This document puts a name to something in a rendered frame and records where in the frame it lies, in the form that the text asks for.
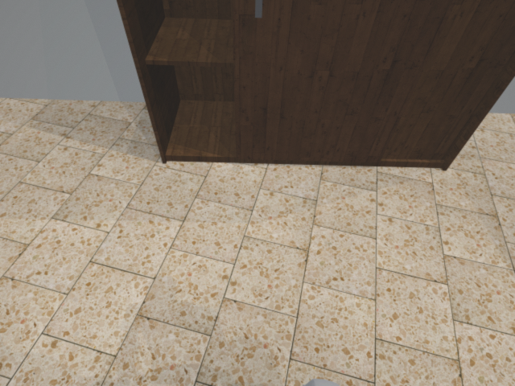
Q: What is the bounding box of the wardrobe door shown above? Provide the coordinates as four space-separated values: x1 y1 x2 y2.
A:
382 0 515 160
232 0 457 162

